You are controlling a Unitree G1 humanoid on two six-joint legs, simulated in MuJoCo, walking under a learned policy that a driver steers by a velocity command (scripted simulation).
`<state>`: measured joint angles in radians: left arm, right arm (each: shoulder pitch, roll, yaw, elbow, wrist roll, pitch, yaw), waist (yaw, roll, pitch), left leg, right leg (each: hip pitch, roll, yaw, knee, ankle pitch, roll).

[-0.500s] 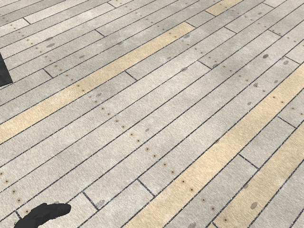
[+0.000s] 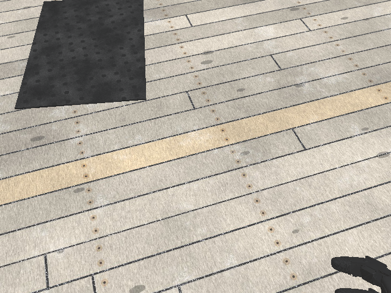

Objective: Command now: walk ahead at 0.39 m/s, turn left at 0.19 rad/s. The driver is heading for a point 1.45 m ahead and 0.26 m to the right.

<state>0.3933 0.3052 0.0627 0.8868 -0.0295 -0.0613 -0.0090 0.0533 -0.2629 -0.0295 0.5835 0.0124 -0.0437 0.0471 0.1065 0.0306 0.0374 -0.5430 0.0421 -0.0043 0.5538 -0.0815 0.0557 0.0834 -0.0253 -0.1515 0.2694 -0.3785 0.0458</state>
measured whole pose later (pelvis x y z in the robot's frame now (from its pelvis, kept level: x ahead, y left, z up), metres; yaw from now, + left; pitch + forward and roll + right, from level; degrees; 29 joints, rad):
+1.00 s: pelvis +0.18 -0.01 +0.01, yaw +0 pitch -2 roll +0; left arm 0.10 0.24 0.03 1.03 0.00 0.01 0.02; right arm 0.19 -0.25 -0.03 1.04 -0.01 0.02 -0.04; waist 0.00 0.00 0.04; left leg -0.11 0.01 0.01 0.44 -0.30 -0.01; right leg -0.22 0.01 0.00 0.48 -0.23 -0.02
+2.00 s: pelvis +0.17 -0.01 +0.01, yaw +0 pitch -1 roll +0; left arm 0.18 0.20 0.03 1.11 0.00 0.01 0.04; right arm 0.31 -0.17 -0.01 1.13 0.00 -0.01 -0.05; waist 0.00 0.00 0.04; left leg -0.15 0.02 0.02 0.46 -0.30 -0.01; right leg -0.25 0.02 0.01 0.48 -0.21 -0.02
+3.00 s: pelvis +0.41 +0.00 -0.01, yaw -1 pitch +2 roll -1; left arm 0.48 0.20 0.02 1.09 -0.01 -0.07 0.03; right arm -0.01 -0.22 -0.04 0.84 0.02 -0.10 0.02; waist 0.07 0.02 0.04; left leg -0.58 0.00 0.03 0.54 0.06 0.06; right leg 0.14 0.02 -0.02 0.27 -0.43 -0.01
